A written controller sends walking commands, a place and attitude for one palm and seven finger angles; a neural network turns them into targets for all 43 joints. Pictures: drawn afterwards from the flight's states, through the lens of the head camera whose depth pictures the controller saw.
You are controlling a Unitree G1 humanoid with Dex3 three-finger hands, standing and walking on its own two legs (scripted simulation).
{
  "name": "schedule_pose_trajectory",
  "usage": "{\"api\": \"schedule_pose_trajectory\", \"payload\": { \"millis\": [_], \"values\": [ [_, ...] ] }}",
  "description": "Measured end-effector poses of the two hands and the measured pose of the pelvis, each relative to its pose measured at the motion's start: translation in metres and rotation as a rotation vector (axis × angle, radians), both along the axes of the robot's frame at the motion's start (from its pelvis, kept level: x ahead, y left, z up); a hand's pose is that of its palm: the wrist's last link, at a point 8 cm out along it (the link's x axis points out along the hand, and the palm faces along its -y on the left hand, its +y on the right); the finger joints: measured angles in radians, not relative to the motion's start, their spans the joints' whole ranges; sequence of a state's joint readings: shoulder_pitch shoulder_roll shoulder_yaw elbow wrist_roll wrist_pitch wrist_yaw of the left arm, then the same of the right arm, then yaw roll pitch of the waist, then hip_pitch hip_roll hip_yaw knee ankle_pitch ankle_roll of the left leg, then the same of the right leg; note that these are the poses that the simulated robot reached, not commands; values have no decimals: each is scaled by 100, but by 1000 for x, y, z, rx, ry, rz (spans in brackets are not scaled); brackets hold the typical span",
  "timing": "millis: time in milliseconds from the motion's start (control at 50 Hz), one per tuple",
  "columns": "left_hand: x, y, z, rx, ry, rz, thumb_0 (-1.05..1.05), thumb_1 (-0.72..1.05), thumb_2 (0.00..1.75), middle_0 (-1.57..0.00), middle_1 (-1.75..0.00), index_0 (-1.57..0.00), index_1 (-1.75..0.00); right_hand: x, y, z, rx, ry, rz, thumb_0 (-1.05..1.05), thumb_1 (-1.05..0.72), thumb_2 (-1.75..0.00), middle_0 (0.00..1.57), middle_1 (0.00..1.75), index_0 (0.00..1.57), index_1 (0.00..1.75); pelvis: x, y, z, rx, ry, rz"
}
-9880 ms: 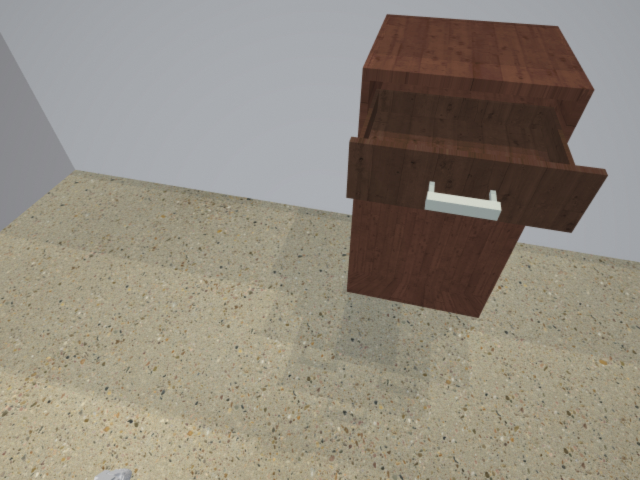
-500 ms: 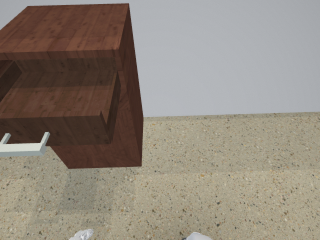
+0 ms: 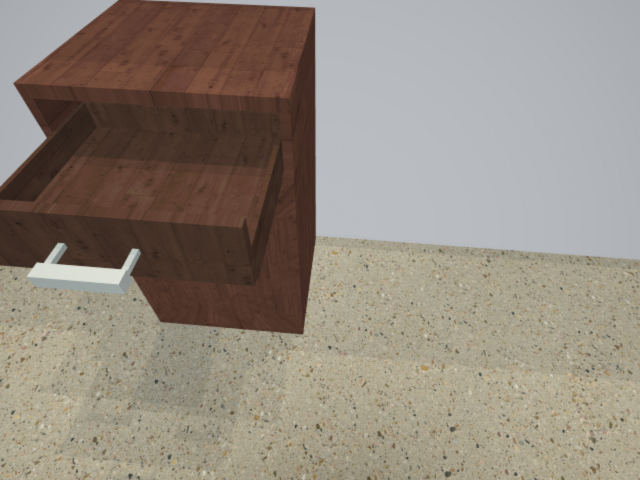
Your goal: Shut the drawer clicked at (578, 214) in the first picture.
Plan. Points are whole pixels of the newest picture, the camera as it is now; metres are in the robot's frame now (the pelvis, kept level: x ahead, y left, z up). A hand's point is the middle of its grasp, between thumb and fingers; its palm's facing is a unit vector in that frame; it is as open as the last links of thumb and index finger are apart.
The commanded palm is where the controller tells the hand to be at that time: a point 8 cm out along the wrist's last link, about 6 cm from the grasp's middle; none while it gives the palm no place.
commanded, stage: come to a stop and stand still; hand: left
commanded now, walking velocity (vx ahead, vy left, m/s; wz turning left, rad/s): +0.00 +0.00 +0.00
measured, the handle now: (88, 265) +0.38 +0.36 +0.02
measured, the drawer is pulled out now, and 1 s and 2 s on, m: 0.28 0.28 0.28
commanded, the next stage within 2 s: look again from close up in 0.48 s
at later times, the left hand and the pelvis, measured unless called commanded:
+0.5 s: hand out of the picture +0.03 +0.21 -0.15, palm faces -0.01 -0.98 -0.22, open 7.4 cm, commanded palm none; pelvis -0.02 +0.04 +0.01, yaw -3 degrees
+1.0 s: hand out of the picture -0.03 +0.19 -0.16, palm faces +0.00 -0.98 -0.18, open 7.4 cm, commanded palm none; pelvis -0.03 +0.03 +0.01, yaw -3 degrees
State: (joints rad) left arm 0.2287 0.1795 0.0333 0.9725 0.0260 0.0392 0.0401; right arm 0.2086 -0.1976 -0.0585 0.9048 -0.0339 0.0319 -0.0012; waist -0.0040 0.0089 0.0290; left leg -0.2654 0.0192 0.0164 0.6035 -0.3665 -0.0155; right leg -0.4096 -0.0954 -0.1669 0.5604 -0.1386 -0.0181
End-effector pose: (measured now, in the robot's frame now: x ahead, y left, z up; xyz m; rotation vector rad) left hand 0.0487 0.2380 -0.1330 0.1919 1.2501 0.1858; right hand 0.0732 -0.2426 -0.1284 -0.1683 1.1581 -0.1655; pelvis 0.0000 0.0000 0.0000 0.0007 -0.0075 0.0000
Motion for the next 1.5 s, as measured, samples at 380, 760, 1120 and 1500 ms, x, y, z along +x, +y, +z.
{"api": "schedule_pose_trajectory", "payload": {
  "millis": [380,760,1120,1500],
  "values": [
    [-36,32,12,-2,13,-19,0,91,90,-20,-30,-20,-30,-49,46,-3,36,31,-36,0,-92,-90,21,30,20,30,-11,34,7,7,-26,-45],
    [-52,19,9,-31,38,-41,0,92,90,-20,-30,-20,-30,-137,60,-7,73,222,-110,0,-91,-90,20,30,20,30,-26,34,13,7,-34,-53],
    [-92,-3,2,-79,148,8,0,91,90,-20,-30,-20,-30,-145,66,-7,89,270,-113,0,-91,-90,20,30,20,30,-25,30,13,1,-11,-50],
    [-56,-25,7,-72,188,14,0,91,90,-19,-30,-19,-30,-106,36,-16,84,273,-154,0,-91,-90,21,30,20,30,23,3,11,8,4,-65]
  ]
}}
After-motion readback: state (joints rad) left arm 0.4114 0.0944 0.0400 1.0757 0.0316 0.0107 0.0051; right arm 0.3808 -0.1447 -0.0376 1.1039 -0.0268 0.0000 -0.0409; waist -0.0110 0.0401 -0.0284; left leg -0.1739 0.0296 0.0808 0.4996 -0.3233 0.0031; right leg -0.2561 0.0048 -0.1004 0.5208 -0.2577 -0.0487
